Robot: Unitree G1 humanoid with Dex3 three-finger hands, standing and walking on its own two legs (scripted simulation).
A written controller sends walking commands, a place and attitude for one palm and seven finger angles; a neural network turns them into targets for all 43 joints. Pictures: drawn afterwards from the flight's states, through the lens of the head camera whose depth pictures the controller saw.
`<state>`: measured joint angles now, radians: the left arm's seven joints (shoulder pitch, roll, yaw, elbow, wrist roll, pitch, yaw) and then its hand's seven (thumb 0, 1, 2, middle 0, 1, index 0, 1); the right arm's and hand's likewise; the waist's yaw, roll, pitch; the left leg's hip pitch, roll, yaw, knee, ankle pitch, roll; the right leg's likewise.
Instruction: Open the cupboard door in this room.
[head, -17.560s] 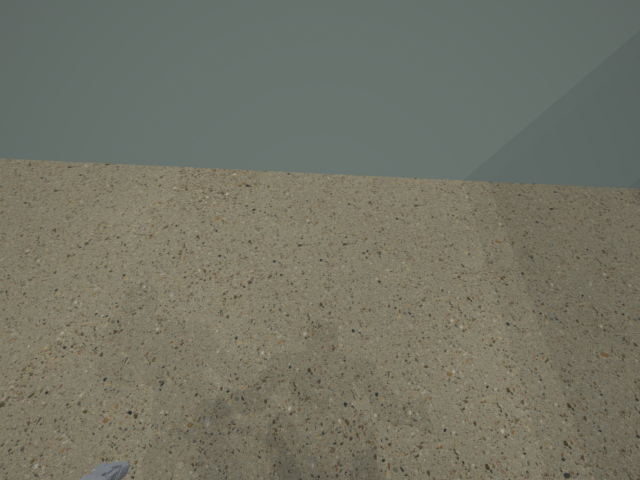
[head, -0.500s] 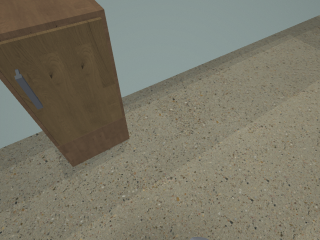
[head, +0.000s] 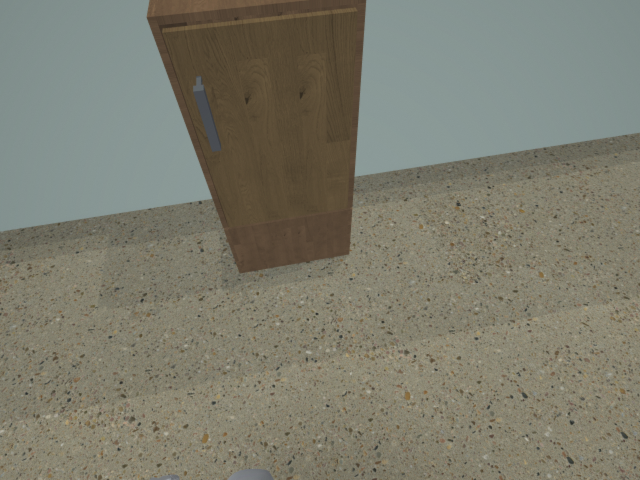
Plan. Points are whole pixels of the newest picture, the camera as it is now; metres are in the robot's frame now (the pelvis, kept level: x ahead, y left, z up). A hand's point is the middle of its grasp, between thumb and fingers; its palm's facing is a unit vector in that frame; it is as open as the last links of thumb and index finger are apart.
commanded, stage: turn to face it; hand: left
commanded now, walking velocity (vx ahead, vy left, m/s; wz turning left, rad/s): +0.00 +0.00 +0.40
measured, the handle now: (208, 114) +0.81 +0.30 -0.05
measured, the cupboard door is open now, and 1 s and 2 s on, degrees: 0 0 0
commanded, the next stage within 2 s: take the last steps up to it in 0.40 s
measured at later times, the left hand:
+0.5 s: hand out of the picture +0.02 +0.21 -0.16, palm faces +0.18 -0.94 -0.30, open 7.4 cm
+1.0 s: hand out of the picture -0.07 +0.17 -0.18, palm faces +0.26 -0.96 -0.13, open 7.3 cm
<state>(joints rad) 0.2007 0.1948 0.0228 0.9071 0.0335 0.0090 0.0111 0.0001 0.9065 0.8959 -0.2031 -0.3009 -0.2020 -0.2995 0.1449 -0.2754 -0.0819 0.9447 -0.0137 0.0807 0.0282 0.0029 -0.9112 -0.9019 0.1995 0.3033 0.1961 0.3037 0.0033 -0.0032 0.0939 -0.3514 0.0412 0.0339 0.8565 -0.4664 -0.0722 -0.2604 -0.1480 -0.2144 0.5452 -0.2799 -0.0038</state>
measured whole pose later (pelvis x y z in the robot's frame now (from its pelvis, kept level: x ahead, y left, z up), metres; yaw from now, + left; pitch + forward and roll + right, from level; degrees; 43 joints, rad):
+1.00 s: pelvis +0.05 +0.03 +0.00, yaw +12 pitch -1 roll -1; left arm 0.40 0.17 0.03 1.19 0.03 0.02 -0.01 0.00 0.92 0.90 -0.20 -0.30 -0.20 -0.30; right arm 0.24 -0.15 -0.05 1.06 -0.03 -0.05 -0.01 0.00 -0.92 -0.90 0.20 0.30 0.20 0.30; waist 0.02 -0.03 0.01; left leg -0.18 0.07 0.15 0.52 -0.33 0.01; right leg -0.29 -0.04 -0.11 0.84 -0.45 -0.01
